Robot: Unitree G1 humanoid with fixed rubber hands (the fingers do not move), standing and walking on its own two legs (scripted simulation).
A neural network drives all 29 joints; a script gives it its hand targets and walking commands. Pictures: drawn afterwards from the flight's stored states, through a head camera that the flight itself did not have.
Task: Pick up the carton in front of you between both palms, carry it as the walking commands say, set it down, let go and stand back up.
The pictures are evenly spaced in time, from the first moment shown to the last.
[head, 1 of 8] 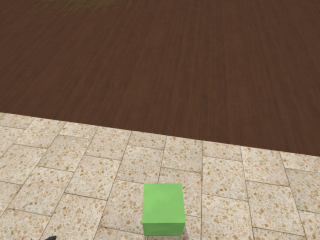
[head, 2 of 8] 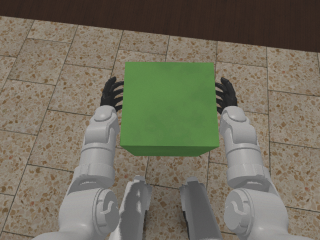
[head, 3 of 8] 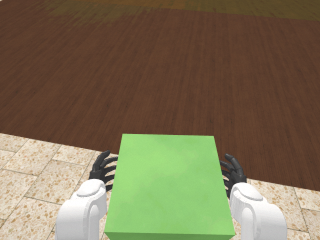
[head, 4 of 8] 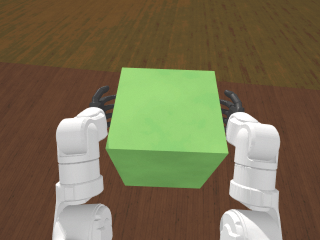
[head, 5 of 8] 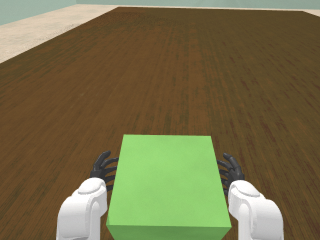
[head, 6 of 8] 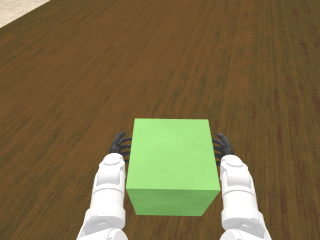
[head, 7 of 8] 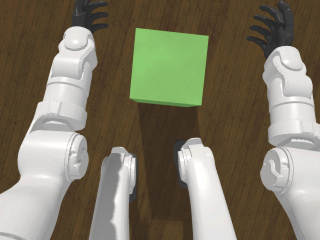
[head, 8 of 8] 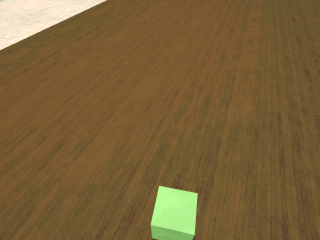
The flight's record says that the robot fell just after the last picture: no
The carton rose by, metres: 1.10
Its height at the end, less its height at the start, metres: +0.37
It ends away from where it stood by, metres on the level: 4.73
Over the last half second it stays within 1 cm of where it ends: yes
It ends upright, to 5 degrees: yes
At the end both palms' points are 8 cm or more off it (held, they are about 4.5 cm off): yes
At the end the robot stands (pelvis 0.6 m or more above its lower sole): yes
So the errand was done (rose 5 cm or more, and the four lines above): yes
